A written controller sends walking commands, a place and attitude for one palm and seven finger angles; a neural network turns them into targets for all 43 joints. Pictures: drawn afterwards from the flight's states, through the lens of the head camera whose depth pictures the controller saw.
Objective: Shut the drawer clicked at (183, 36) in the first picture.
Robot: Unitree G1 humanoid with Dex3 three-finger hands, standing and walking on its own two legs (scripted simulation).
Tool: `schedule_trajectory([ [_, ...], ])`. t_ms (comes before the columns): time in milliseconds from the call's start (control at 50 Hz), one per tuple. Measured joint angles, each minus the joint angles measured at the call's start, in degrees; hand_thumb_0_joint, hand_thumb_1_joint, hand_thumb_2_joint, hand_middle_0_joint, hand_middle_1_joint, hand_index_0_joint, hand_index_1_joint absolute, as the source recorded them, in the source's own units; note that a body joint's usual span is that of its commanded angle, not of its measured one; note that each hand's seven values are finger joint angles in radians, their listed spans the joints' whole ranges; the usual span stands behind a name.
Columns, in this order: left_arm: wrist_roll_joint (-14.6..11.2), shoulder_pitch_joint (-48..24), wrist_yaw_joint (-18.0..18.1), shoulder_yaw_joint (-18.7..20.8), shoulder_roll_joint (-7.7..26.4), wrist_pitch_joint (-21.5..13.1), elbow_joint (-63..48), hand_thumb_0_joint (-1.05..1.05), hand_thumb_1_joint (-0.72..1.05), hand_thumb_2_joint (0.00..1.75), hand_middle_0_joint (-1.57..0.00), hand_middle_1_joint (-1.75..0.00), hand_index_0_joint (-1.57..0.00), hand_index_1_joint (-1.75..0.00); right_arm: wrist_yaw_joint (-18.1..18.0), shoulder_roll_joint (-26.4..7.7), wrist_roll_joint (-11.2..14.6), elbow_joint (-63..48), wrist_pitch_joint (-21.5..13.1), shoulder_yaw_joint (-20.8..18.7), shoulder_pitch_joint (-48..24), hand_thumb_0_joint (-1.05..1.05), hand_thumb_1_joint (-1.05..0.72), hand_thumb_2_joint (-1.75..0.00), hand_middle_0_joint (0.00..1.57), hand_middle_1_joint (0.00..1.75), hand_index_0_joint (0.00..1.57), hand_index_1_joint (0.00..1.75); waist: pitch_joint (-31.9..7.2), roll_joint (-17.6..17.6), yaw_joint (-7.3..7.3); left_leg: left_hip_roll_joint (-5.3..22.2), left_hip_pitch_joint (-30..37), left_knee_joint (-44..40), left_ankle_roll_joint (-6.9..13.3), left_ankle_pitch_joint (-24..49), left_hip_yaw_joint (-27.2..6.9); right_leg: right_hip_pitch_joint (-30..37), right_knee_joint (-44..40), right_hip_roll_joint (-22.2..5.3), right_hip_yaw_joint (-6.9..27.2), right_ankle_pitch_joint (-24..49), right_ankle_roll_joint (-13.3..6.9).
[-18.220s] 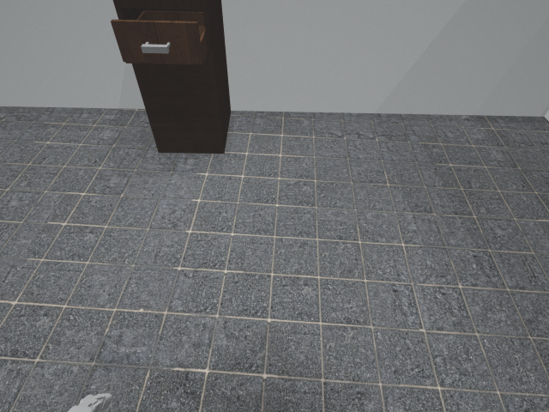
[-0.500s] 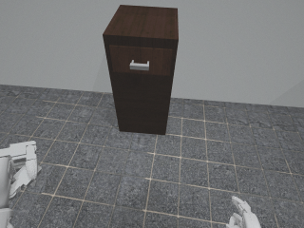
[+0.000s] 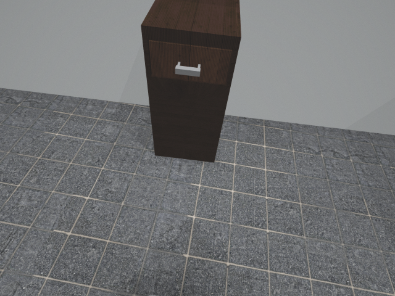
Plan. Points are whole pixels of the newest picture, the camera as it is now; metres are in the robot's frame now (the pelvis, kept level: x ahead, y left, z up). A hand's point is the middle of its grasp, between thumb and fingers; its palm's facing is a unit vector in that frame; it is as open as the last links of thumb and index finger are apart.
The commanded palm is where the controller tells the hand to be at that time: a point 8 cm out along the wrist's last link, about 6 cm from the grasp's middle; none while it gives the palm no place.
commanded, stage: let the arm hang, fingers relaxed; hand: left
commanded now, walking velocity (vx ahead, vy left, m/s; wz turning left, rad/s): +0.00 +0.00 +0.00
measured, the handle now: (188, 68) +0.96 +0.09 -0.09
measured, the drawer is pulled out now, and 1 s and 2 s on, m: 0.00 0.00 0.00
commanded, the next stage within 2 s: look to check the result in 0.76 s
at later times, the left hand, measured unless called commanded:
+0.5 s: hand out of the picture +0.00 +0.20 -0.16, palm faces +0.01 -0.97 -0.26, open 7.2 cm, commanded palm none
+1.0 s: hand out of the picture +0.03 +0.16 -0.16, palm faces +0.00 -0.98 -0.21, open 7.4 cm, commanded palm none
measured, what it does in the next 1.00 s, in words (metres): stands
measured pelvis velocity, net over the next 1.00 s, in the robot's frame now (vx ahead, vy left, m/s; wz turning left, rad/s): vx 0.02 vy -0.02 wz -0.02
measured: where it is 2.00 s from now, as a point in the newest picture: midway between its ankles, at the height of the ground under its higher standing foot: outside the picture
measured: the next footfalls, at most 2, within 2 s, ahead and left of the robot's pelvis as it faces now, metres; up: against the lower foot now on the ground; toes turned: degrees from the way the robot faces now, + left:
none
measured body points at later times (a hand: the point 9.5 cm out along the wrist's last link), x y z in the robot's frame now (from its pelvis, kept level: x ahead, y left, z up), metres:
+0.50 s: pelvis +0.00 +0.00 +0.01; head -0.01 -0.01 +0.46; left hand +0.00 +0.25 -0.14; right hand +0.01 -0.23 -0.16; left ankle +0.06 +0.10 -0.73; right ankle +0.00 -0.12 -0.73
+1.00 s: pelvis +0.02 -0.02 +0.01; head +0.04 -0.02 +0.46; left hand +0.03 +0.22 -0.15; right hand +0.01 -0.24 -0.15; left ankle +0.06 +0.10 -0.73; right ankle +0.00 -0.12 -0.73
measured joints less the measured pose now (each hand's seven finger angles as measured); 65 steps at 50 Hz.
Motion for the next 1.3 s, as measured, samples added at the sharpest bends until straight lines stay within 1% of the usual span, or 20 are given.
schedule_trajectory([
  [60,-0.03,1.07,-0.81,-0.11,1.27,-0.45,4.87,0.02,0.90,0.89,-0.91,-1.12,-0.90,-1.12,-0.42,0.77,0.04,3.01,0.83,-0.42,2.16,0.01,-0.91,-0.90,0.20,0.30,0.20,0.30,0.69,0.16,0.58,0.14,0.39,-1.60,-0.06,1.19,-0.57,0.94,-2.47,0.33,-0.59,1.50,-0.35],
  [140,0.00,2.71,-1.41,-0.44,1.46,-0.95,9.88,0.02,0.90,0.89,-0.76,-0.94,-0.75,-0.94,-0.78,0.93,0.32,5.89,1.16,-1.19,3.84,0.01,-0.91,-0.90,0.20,0.30,0.20,0.30,0.71,2.05,0.89,-0.06,1.24,-3.44,0.20,2.27,-0.53,1.86,-4.52,0.25,-0.57,2.71,-0.47],
  [240,-0.07,3.41,-1.34,-0.53,1.31,-1.54,13.93,0.01,0.90,0.89,-0.56,-0.71,-0.56,-0.72,-1.01,1.09,0.58,8.02,0.61,-1.74,3.91,0.01,-0.91,-0.90,0.20,0.30,0.20,0.30,0.08,3.99,0.72,-0.32,2.53,-4.96,0.43,3.02,0.14,2.54,-5.21,-0.03,0.08,3.19,-0.25],
  [340,-0.12,1.80,-1.04,-0.52,0.94,-2.00,15.48,0.01,0.90,0.89,-0.38,-0.51,-0.38,-0.51,-1.09,1.51,0.61,9.21,0.02,-1.86,2.91,0.00,-0.91,-0.90,0.20,0.30,0.20,0.30,-0.90,4.80,0.46,-0.44,3.54,-5.93,0.43,3.39,0.66,2.88,-5.15,-0.19,0.61,3.18,-0.16],
  [460,-0.14,-1.42,-0.85,-0.63,-0.05,-2.61,15.24,0.01,0.90,0.89,-0.26,-0.37,-0.25,-0.37,-1.10,2.07,0.49,9.99,-0.47,-1.84,1.72,0.00,-0.91,-0.90,0.20,0.30,0.20,0.30,-2.11,4.55,0.10,-0.38,4.34,-6.64,0.17,3.51,0.98,3.16,-5.05,-0.15,0.96,3.03,-0.13],
  [600,-0.18,-4.57,-0.90,-0.99,-1.72,-3.13,14.40,0.01,0.90,0.89,-0.21,-0.31,-0.21,-0.32,-1.22,2.53,0.40,10.41,-0.84,-1.80,1.20,0.00,-0.91,-0.90,0.20,0.30,0.20,0.30,-2.29,3.77,-0.44,-0.07,4.80,-7.25,-0.27,3.46,1.09,3.42,-5.43,0.16,1.11,2.94,-0.26],
  [760,-0.35,-5.68,-0.82,-1.13,-3.14,-3.30,14.77,0.01,0.90,0.89,-0.20,-0.30,-0.20,-0.31,-1.59,3.17,0.48,11.36,-1.28,-1.61,1.80,0.00,-0.91,-0.90,0.19,0.30,0.20,0.30,-1.41,3.28,-0.75,0.35,5.58,-7.76,-0.82,3.03,0.94,4.38,-6.39,0.64,1.01,2.71,-0.64],
  [980,-0.57,-4.50,-0.57,-0.85,-3.10,-3.15,16.15,0.01,0.91,0.89,-0.20,-0.30,-0.20,-0.30,-1.90,3.97,0.58,12.14,-1.21,-1.50,1.66,0.00,-0.91,-0.90,0.19,0.30,0.20,0.30,0.03,3.54,-0.53,0.92,6.32,-7.79,-1.49,2.15,0.59,5.61,-7.37,1.27,0.72,2.22,-1.20],
  [1300,-0.57,-4.06,-0.48,-0.84,-2.81,-3.55,16.48,0.01,0.90,0.89,-0.20,-0.30,-0.20,-0.30,-2.05,3.08,0.69,11.87,-1.32,-1.65,-0.60,0.00,-0.91,-0.90,0.20,0.30,0.20,0.30,-0.39,3.44,-0.02,1.38,7.80,-8.06,-2.14,1.11,0.33,7.48,-8.44,1.81,0.53,1.52,-1.71],
])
